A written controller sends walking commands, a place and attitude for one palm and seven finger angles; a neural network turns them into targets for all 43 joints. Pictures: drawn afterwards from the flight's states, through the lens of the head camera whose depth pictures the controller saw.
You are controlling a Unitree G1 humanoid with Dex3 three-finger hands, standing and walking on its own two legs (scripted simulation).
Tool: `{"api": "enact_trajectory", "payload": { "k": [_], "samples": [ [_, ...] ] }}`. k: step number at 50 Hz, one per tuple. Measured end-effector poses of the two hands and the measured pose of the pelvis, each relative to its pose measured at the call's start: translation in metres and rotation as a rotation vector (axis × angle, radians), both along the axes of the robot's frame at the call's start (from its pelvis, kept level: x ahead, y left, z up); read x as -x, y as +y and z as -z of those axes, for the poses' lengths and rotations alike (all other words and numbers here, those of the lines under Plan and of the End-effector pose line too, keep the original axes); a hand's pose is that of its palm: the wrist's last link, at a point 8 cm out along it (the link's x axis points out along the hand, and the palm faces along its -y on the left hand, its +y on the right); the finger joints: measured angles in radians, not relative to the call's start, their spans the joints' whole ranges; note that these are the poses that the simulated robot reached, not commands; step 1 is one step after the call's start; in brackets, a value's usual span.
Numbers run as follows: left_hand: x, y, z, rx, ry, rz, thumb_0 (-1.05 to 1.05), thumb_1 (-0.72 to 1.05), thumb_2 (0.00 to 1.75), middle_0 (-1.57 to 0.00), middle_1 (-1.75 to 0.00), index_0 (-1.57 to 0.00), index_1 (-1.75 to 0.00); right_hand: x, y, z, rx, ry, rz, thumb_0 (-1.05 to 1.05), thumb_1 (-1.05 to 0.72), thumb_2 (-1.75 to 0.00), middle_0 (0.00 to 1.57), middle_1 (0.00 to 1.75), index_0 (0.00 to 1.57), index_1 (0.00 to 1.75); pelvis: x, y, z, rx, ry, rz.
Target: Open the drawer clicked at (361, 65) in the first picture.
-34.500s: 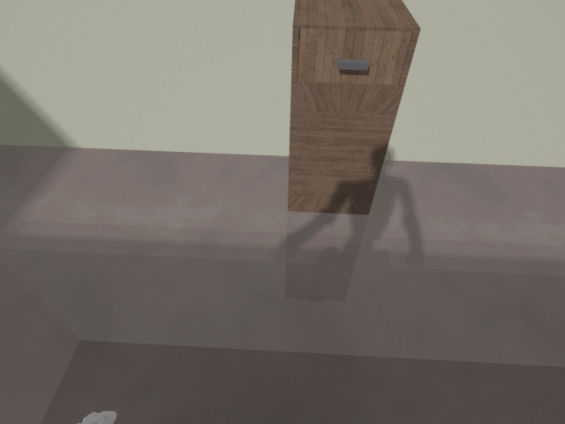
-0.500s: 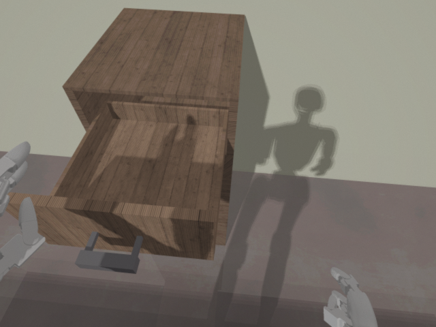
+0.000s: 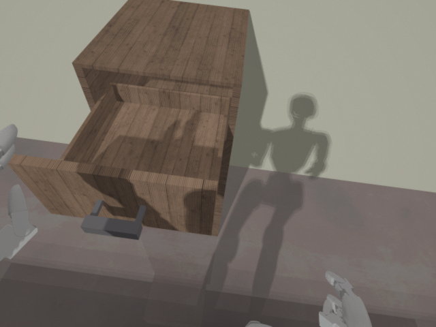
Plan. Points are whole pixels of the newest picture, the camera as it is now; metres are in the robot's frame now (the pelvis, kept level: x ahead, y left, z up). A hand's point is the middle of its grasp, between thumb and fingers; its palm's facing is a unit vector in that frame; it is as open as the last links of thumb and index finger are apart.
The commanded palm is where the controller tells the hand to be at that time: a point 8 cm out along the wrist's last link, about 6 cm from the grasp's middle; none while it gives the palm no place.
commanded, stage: step back with the hand held close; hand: left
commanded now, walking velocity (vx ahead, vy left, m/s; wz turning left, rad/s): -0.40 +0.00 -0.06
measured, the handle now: (116, 217) +0.30 +0.21 +0.01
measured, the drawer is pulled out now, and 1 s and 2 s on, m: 0.30 0.30 0.30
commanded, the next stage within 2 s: stop stepping back and stand still in 0.50 s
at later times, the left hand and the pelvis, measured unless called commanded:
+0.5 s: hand out of the picture +0.11 +0.20 +0.17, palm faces +0.26 -0.82 -0.52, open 7.4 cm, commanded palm +0.03 +0.25 +0.20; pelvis -0.10 -0.03 +0.00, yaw +0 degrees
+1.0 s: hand out of the picture -0.01 +0.15 +0.17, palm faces +0.29 -0.83 -0.48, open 7.4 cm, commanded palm -0.07 +0.21 +0.20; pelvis -0.20 -0.07 +0.01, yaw +0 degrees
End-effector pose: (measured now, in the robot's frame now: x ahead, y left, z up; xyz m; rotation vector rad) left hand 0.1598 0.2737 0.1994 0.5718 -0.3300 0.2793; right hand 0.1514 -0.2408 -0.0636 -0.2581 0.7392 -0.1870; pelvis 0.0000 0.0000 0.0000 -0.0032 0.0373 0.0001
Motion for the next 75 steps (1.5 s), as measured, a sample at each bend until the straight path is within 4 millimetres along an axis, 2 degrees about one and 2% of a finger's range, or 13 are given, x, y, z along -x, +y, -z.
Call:
{"api": "enact_trajectory", "payload": {
  "k": [5,14,22,27,30,35,41,49,55,63,71,73,75],
  "samples": [
    [0.008,-0.005,-0.013,-0.018,-0.024,-0.026,0.01,0.89,0.9,-0.21,-0.31,-0.21,-0.31,0.009,0.004,0.003,-0.046,-0.01,-0.006,0.01,-0.9,-0.9,0.2,0.3,0.21,0.3,0.005,-0.008,-0.004,0.007,0.022,0.02],
    [0.014,-0.056,0.001,0.028,0.07,0.102,0.01,0.89,0.9,-0.21,-0.3,-0.21,-0.31,0.026,-0.015,0.006,-0.105,-0.019,-0.011,0.01,-0.9,-0.9,0.2,0.3,0.21,0.3,0.05,-0.032,-0.008,-0.001,0.032,0.031],
    [0.066,-0.038,0.006,-0.003,0.147,0.06,0.01,0.89,0.9,-0.21,-0.31,-0.22,-0.31,0.059,-0.037,-0.01,0.007,-0.012,0.041,0.01,-0.91,-0.9,0.2,0.3,0.21,0.3,0.081,-0.027,-0.007,-0.006,0.063,0.009],
    [0.102,-0.029,0.007,0.007,0.093,0.021,0.01,0.89,0.9,-0.21,-0.31,-0.22,-0.31,0.083,-0.029,-0.007,0.004,-0.018,0.015,0.01,-0.91,-0.9,0.2,0.3,0.2,0.3,0.111,-0.029,-0.006,-0.024,0.032,0.011],
    [0.122,-0.035,-0.001,0.027,0.059,-0.004,0.01,0.89,0.9,-0.21,-0.31,-0.21,-0.31,0.101,-0.02,-0.007,-0.043,-0.044,-0.011,0.01,-0.91,-0.9,0.2,0.3,0.2,0.3,0.126,-0.036,-0.008,-0.008,0.015,0.023],
    [0.149,-0.066,-0.013,0.013,-0.01,0.012,0.01,0.89,0.9,-0.21,-0.3,-0.21,-0.31,0.132,-0.017,0.003,-0.139,-0.089,-0.053,0.01,-0.9,-0.9,0.2,0.3,0.21,0.3,0.155,-0.055,-0.003,-0.011,-0.009,0.05],
    [0.172,-0.089,-0.013,0.019,0.029,0.042,0.01,0.89,0.9,-0.21,-0.3,-0.21,-0.31,0.184,-0.045,0.014,-0.146,-0.011,-0.01,0.01,-0.9,-0.9,0.2,0.3,0.21,0.3,0.185,-0.07,-0.007,-0.015,-0.032,0.037],
    [0.2,-0.081,0.004,0.041,0.11,-0.001,0.01,0.89,0.9,-0.21,-0.31,-0.21,-0.31,0.238,-0.098,-0.002,0.001,0.035,0.087,0.01,-0.9,-0.9,0.2,0.3,0.21,0.3,0.199,-0.074,-0.013,-0.014,0.015,0.015],
    [0.22,-0.079,0.002,0.02,0.081,0.002,0.01,0.89,0.9,-0.21,-0.31,-0.21,-0.31,0.241,-0.104,-0.009,0.04,-0.009,0.063,0.01,-0.91,-0.9,0.2,0.3,0.2,0.3,0.209,-0.073,-0.01,-0.024,-0.025,0.003],
    [0.224,-0.069,-0.017,0.008,-0.063,-0.042,0.01,0.89,0.9,-0.21,-0.31,-0.21,-0.31,0.212,-0.074,0.001,-0.042,-0.059,0.007,0.01,-0.91,-0.9,0.2,0.3,0.2,0.3,0.207,-0.069,-0.007,0.006,-0.04,-0.012],
    [0.206,-0.055,0.019,0.091,0.057,-0.063,0.01,0.89,0.9,-0.2,-0.3,-0.21,-0.31,0.195,-0.037,-0.004,-0.088,-0.081,-0.055,0.01,-0.9,-0.9,0.2,0.3,0.21,0.3,0.198,-0.058,-0.009,-0.007,-0.037,-0.008],
    [0.19,-0.049,0.063,0.122,0.24,-0.07,0.0,0.9,0.9,-0.2,-0.3,-0.2,-0.3,0.192,-0.035,0.01,-0.104,-0.026,-0.095,0.01,-0.9,-0.9,0.2,0.3,0.21,0.3,0.198,-0.055,-0.007,-0.011,-0.024,-0.03],
    [0.181,-0.044,0.125,0.211,0.491,-0.117,0.0,0.9,0.9,-0.2,-0.3,-0.2,-0.3,0.194,-0.035,0.026,-0.113,0.052,-0.105,0.01,-0.9,-0.9,0.2,0.3,0.21,0.3,0.197,-0.053,-0.003,-0.018,-0.014,-0.035]
  ]
}}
